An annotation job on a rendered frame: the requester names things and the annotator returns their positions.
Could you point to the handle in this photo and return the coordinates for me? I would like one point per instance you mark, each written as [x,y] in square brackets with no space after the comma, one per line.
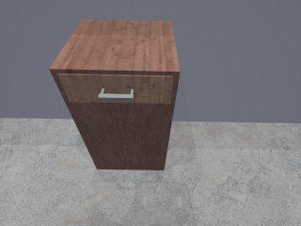
[114,97]

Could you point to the drawer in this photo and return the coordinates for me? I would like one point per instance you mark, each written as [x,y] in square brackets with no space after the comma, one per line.
[86,87]

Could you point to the cabinet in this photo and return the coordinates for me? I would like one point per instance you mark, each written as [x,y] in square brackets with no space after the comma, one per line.
[122,135]

